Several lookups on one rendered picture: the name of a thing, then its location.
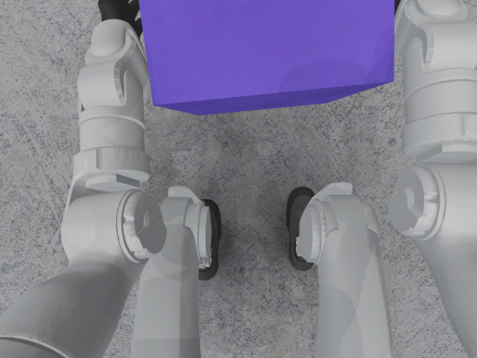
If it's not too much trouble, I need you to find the carton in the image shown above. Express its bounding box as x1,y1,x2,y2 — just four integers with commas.
139,0,394,116

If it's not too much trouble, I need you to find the robot right upper arm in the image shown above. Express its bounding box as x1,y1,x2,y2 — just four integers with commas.
388,162,477,358

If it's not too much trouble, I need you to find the left robot forearm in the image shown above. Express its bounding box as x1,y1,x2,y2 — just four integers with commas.
61,19,151,243

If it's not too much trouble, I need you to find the right robot shin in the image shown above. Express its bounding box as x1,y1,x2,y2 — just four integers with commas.
296,182,380,263

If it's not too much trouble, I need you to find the left robot foot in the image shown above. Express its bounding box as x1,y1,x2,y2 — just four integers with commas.
198,199,221,280

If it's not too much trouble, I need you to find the robot left upper arm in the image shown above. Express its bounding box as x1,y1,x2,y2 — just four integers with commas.
0,189,167,358

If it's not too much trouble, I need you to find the robot left hand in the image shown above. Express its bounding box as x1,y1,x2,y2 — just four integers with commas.
98,0,143,39

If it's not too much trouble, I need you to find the right robot forearm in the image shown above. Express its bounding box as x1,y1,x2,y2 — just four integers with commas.
394,0,477,164

